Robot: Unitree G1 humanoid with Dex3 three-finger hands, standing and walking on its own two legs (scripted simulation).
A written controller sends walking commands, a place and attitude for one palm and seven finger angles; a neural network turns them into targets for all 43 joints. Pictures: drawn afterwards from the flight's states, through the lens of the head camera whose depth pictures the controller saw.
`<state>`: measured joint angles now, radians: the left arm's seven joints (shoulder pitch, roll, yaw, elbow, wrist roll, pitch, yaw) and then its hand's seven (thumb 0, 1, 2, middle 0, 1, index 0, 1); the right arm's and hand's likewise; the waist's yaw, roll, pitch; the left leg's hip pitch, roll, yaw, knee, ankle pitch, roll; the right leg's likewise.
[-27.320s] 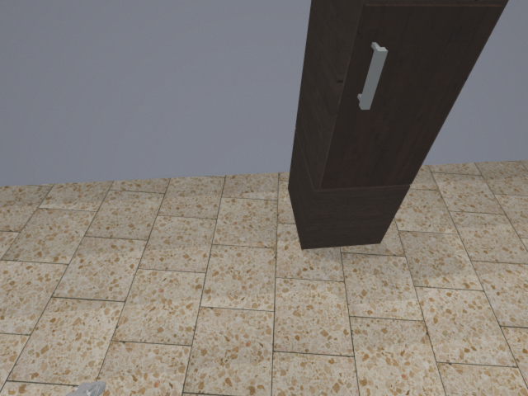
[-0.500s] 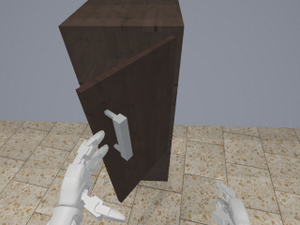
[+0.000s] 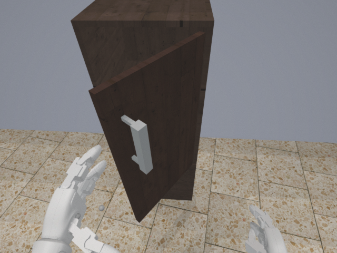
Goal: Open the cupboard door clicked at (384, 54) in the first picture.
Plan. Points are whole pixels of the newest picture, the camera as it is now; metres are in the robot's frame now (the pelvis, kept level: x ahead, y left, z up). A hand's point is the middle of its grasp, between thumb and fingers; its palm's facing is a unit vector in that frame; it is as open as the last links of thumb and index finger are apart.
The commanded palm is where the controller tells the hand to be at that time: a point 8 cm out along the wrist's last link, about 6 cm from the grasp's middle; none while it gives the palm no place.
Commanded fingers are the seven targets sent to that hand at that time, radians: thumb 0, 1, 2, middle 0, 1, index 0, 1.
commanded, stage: draw the hand back to the body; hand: left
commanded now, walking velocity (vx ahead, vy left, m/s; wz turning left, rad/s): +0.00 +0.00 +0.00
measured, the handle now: (136, 145) +0.32 +0.11 +0.12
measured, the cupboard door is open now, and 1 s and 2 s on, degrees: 54 54 54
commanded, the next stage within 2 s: step back with the hand held close in 1.42 s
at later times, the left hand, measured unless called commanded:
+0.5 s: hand (52, 193) +0.18 +0.22 +0.15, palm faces +0.23 -0.93 -0.27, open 15.3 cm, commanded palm +0.14 +0.26 +0.17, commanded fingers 0.00 -0.01 0.51 -0.17 -0.30 -0.17 -0.30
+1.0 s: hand (20, 167) +0.21 +0.28 +0.18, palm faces +0.41 -0.82 -0.39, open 9.6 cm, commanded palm +0.16 +0.32 +0.20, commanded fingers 0.00 0.87 0.88 -0.20 -0.30 -0.20 -0.30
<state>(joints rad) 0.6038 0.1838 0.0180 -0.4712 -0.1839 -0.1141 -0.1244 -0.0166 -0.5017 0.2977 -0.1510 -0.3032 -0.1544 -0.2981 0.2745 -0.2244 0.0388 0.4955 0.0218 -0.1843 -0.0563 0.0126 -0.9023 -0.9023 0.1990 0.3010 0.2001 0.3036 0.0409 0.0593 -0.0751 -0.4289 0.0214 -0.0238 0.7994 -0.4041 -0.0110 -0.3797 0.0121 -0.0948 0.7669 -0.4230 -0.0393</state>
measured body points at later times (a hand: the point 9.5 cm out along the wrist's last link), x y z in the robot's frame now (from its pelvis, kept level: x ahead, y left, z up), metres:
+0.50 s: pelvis +0.00 +0.02 +0.02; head -0.02 +0.02 +0.47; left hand +0.16 +0.27 +0.17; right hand +0.20 -0.18 -0.04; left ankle +0.01 +0.13 -0.71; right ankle -0.01 -0.09 -0.71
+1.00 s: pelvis +0.01 +0.03 +0.03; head -0.01 +0.02 +0.48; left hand +0.18 +0.32 +0.21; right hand +0.20 -0.19 -0.05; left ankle +0.01 +0.13 -0.71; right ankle -0.01 -0.09 -0.71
